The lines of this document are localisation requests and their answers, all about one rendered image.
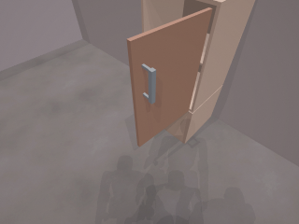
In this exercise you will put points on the handle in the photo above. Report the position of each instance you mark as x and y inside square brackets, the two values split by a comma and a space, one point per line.
[151, 84]

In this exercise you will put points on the cupboard door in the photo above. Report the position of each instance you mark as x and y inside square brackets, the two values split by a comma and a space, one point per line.
[174, 50]

